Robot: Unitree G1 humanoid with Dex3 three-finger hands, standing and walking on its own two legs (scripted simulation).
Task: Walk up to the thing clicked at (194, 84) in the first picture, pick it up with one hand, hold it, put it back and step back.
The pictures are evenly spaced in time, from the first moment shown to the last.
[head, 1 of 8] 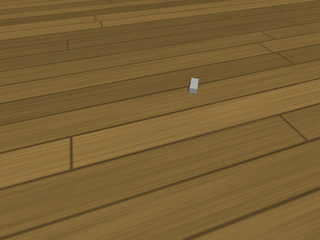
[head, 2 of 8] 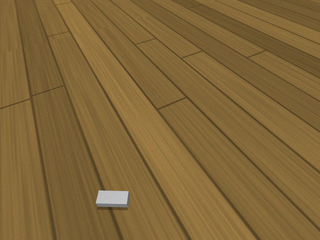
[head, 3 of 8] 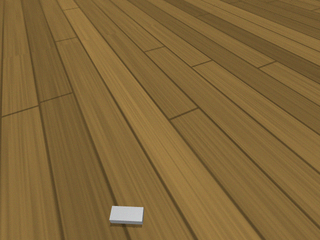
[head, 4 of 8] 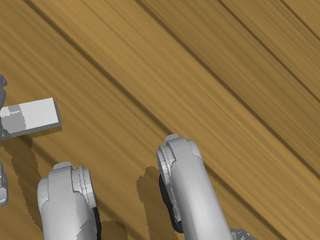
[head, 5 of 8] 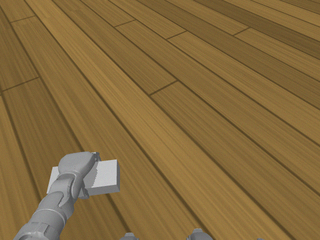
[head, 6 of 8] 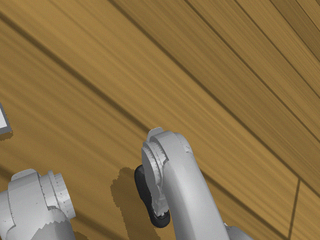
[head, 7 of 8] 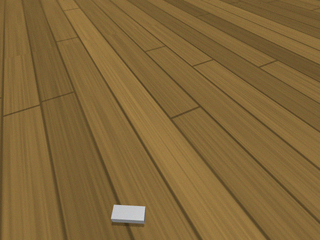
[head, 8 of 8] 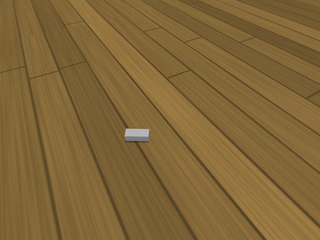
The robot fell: no
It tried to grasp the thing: yes
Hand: left
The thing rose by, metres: 0.68
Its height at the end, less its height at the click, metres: +0.00
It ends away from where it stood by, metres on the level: 0.01
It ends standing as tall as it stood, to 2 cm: yes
